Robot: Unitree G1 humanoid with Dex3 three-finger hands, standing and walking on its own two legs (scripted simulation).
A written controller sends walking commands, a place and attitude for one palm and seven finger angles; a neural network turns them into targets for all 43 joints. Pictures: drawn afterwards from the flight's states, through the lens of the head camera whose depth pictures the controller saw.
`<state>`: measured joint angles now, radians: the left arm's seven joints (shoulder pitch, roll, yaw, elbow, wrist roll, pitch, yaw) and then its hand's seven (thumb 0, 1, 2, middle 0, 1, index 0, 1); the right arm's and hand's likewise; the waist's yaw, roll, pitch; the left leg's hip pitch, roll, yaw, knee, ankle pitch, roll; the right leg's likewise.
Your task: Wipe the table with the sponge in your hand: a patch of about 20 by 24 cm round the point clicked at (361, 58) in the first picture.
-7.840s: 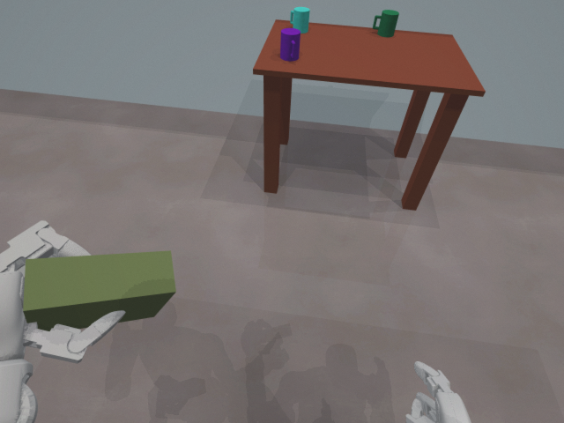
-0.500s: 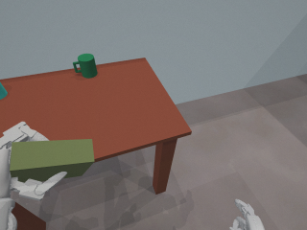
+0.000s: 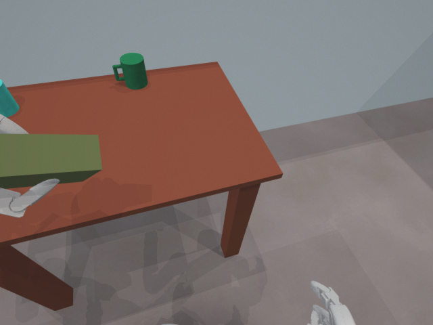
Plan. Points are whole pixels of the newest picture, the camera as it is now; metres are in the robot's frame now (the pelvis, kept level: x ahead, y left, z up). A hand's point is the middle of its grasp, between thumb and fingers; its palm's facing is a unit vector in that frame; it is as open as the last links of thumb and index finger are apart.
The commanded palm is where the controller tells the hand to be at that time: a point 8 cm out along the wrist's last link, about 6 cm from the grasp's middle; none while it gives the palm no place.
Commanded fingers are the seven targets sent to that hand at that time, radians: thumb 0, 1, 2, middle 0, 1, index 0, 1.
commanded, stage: look again from close up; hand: left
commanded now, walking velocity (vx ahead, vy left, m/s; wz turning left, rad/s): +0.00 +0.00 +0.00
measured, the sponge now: (56, 162) +0.28 +0.25 +0.19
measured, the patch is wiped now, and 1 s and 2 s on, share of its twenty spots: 0.00 0.00 0.00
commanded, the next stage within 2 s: shuffle to correct the standing spot in 0.16 s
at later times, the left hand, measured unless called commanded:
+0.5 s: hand (40, 150) +0.30 +0.29 +0.18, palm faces +0.31 -0.83 -0.46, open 9.1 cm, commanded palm +0.25 +0.33 +0.18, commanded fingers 0.00 0.10 1.30 -1.20 -1.60 -1.20 -1.60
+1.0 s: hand (32, 133) +0.34 +0.32 +0.18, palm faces +0.35 -0.82 -0.44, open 9.1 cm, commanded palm +0.29 +0.36 +0.18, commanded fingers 0.00 0.10 1.30 -1.20 -1.60 -1.20 -1.60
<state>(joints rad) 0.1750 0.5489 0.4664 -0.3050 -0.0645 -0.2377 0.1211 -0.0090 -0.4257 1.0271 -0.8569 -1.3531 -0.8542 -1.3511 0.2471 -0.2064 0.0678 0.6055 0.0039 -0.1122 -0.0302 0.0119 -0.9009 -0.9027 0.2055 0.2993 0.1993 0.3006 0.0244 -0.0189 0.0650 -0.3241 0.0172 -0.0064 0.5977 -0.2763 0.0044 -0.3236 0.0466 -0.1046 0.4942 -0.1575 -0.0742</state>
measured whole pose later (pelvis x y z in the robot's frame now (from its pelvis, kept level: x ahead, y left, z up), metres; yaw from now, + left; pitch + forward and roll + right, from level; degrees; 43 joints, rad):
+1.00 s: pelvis +0.12 +0.08 -0.01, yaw -2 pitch -1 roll -1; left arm 0.51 0.40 0.44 -0.58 -0.05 -0.25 0.11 0.00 -0.42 1.03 -0.84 -1.37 -0.84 -1.37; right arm 0.19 -0.25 -0.01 0.60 0.01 -0.04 0.01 0.01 -0.90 -0.90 0.20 0.30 0.20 0.30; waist 0.00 -0.02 0.09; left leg -0.48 0.07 -0.06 0.85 -0.30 0.02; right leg -0.17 -0.07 -0.05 0.58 -0.37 0.05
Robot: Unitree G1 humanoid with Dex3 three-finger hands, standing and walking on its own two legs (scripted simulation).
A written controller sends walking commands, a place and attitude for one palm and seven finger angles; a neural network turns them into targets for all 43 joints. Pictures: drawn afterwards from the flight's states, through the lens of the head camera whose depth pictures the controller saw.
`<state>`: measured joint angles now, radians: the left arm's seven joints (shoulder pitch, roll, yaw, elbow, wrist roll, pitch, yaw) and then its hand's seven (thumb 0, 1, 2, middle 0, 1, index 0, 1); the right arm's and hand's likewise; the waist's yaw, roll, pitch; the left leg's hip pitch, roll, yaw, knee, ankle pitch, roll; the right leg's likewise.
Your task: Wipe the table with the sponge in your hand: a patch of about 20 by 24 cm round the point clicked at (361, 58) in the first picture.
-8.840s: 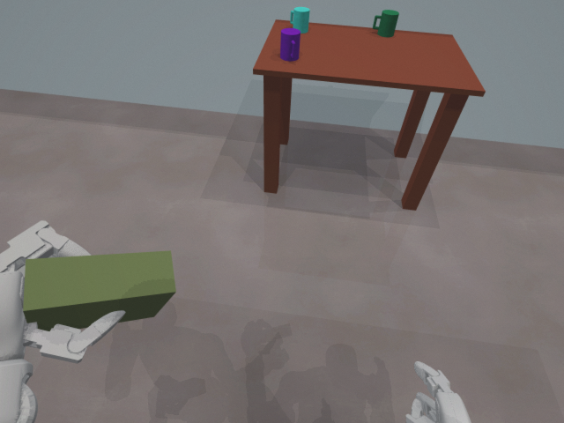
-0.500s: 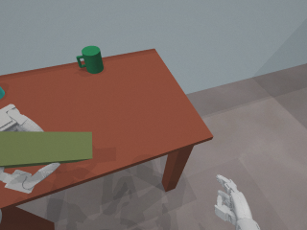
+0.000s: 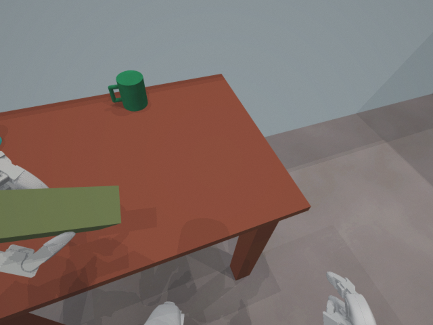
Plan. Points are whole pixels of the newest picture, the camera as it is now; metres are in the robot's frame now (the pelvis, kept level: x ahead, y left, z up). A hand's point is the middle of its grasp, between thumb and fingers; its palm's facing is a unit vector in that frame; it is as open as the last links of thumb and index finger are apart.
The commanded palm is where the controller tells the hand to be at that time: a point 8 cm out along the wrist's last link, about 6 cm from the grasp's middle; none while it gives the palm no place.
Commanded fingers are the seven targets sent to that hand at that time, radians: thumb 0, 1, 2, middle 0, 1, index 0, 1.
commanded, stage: shuffle to correct the standing spot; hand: left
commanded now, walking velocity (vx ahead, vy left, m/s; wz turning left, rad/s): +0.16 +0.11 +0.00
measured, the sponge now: (73, 213) +0.23 +0.21 +0.16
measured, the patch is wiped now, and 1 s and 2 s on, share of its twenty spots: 0.00 0.00 0.00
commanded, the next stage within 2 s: come to a stop and stand still in 1.00 s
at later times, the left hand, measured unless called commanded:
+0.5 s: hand out of the picture +0.23 +0.33 +0.16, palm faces +0.37 -0.79 -0.49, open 9.1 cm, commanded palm +0.18 +0.35 +0.19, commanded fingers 0.00 0.10 1.30 -1.20 -1.60 -1.20 -1.60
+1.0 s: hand out of the picture +0.24 +0.32 +0.16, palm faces +0.33 -0.86 -0.39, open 9.1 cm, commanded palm +0.18 +0.36 +0.19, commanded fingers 0.00 0.10 1.30 -1.20 -1.60 -1.20 -1.60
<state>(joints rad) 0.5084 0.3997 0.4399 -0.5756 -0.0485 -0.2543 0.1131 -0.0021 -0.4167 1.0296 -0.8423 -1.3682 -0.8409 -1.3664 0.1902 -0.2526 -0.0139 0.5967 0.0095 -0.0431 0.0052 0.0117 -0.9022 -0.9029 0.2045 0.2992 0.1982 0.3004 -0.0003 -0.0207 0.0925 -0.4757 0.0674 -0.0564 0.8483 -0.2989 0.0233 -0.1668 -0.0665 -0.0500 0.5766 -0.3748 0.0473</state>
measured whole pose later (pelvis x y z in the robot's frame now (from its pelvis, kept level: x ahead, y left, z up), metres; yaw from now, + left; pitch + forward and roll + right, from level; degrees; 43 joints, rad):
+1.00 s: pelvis +0.02 +0.09 +0.01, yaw -1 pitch -2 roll +0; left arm 0.43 0.34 0.33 -0.43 -0.03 -0.09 0.08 0.00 -0.42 1.03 -0.84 -1.37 -0.84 -1.37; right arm 0.22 -0.18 0.04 0.61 0.01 -0.08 -0.04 0.01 -0.90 -0.90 0.20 0.30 0.20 0.30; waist 0.00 0.00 0.04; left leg -0.21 0.01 -0.01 0.53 -0.28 -0.01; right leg -0.24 0.04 -0.09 0.49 -0.20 -0.06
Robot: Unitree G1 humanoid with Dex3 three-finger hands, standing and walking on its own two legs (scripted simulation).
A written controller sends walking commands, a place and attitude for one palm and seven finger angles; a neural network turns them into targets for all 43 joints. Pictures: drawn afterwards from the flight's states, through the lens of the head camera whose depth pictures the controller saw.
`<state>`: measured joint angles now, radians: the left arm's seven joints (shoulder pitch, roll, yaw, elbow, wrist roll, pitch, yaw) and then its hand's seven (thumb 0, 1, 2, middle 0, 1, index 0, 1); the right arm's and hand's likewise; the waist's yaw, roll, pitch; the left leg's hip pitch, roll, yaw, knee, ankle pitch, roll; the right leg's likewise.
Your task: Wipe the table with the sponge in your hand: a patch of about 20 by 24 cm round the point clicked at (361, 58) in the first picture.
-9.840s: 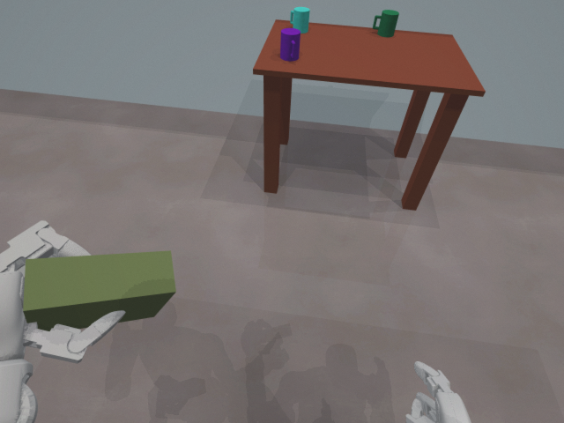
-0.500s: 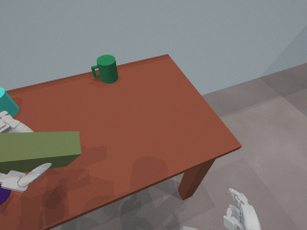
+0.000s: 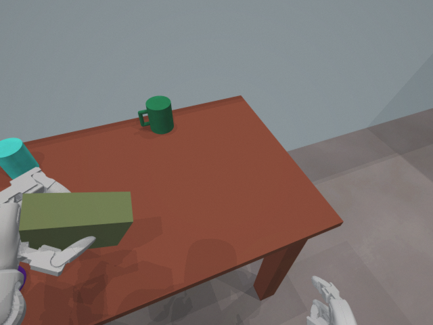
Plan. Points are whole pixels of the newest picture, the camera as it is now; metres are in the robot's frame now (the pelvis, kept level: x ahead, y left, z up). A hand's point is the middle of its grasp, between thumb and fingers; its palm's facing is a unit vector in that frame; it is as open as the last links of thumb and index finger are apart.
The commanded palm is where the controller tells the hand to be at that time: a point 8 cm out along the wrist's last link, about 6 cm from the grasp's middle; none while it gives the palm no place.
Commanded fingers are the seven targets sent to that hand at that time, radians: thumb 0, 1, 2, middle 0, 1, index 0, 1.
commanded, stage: come to a stop and stand still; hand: left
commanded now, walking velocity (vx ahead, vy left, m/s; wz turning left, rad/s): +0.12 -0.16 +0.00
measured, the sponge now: (94, 222) +0.23 +0.20 +0.13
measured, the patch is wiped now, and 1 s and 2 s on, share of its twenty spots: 0.00 0.00 0.00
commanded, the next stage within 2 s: look again from close up in 1.20 s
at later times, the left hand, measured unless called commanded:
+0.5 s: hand (78, 219) +0.24 +0.23 +0.12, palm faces +0.19 -0.88 -0.43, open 9.1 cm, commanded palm +0.19 +0.28 +0.18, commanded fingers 0.00 0.10 1.30 -1.20 -1.60 -1.20 -1.60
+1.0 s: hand (17, 225) +0.21 +0.30 +0.14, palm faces +0.32 -0.87 -0.38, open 9.1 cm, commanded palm +0.15 +0.33 +0.18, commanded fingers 0.00 0.10 1.30 -1.20 -1.60 -1.20 -1.60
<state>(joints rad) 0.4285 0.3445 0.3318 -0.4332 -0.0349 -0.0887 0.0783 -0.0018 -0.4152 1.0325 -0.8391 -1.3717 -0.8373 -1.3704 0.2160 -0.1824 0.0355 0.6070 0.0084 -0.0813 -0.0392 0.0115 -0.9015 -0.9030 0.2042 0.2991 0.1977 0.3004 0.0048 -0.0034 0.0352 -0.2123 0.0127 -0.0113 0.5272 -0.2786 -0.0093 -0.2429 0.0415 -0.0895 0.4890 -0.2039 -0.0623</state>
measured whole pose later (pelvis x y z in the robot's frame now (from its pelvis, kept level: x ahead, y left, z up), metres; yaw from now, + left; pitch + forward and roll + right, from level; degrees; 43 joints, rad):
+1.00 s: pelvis -0.01 +0.05 +0.01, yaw +0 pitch -1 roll -1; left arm 0.42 0.37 0.32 -0.47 -0.01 -0.20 0.06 -0.01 -0.41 1.03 -0.83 -1.40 -0.82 -1.40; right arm 0.22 -0.18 0.04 0.56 0.00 -0.15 -0.03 0.01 -0.90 -0.90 0.21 0.30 0.20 0.30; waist 0.04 -0.07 0.10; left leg -0.21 -0.04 0.03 0.46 -0.23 0.06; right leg -0.23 -0.02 -0.06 0.40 -0.15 0.00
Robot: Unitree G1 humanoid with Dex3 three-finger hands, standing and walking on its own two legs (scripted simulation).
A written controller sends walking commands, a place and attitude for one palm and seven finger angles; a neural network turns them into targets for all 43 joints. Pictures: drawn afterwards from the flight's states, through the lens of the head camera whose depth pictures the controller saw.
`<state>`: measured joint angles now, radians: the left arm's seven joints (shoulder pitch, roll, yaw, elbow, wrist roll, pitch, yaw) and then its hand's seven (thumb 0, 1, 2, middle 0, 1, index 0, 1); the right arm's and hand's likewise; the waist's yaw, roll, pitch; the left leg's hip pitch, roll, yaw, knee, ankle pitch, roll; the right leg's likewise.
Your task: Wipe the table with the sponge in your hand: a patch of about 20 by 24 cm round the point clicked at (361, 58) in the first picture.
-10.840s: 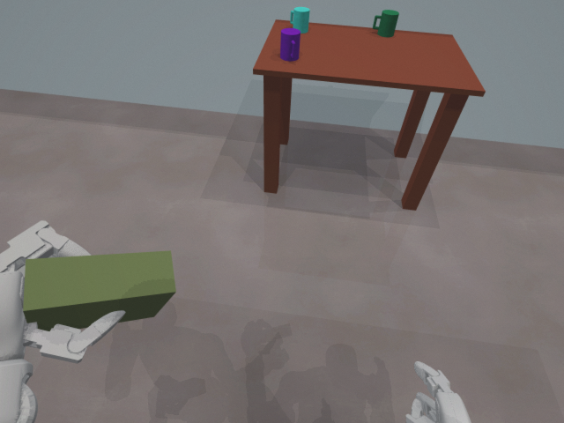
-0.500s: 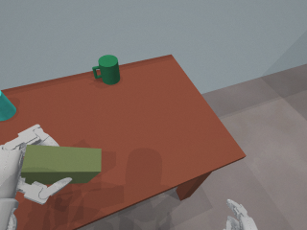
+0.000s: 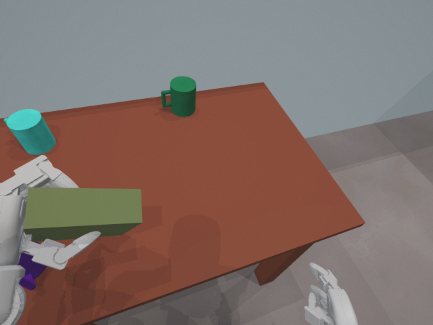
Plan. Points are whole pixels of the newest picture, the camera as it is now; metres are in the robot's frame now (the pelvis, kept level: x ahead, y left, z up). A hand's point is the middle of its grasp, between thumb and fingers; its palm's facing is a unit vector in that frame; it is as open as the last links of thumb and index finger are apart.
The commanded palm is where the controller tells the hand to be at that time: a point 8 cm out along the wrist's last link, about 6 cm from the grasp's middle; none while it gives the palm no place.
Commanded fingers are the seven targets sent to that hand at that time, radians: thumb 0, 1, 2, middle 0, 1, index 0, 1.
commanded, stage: come to a stop and stand still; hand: left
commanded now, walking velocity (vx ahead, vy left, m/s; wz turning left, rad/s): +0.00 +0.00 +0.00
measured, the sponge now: (100, 215) +0.24 +0.20 +0.11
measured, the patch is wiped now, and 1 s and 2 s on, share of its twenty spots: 0.00 0.00 0.00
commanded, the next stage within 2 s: look again from close up in 0.20 s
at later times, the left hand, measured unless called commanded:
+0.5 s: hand (68, 203) +0.23 +0.23 +0.16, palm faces +0.30 -0.86 -0.42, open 9.1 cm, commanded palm +0.17 +0.28 +0.17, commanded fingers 0.00 0.10 1.30 -1.20 -1.60 -1.20 -1.60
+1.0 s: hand (85, 199) +0.23 +0.21 +0.16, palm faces +0.33 -0.86 -0.39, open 9.1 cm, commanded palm +0.17 +0.24 +0.17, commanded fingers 0.00 0.10 1.30 -1.20 -1.60 -1.20 -1.60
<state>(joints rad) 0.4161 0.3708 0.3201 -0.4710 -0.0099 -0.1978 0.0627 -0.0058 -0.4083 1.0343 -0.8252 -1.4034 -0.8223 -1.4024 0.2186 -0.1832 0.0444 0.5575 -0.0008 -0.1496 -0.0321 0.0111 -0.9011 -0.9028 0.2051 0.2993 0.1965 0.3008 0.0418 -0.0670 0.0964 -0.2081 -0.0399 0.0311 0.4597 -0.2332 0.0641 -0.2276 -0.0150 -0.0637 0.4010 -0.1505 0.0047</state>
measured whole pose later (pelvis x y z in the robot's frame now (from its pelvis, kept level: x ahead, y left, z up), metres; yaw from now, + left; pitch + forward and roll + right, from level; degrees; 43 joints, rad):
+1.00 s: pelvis +0.01 -0.03 +0.00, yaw -1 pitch +0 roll -1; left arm 0.41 0.40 0.36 -0.48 -0.06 -0.20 0.07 0.00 -0.42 1.04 -0.83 -1.40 -0.83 -1.40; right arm 0.21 -0.17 0.03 0.56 0.00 -0.13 -0.03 0.01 -0.90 -0.90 0.21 0.30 0.20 0.30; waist 0.02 -0.05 0.05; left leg -0.20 0.00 0.02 0.44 -0.23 0.01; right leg -0.23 0.03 -0.07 0.39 -0.15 -0.04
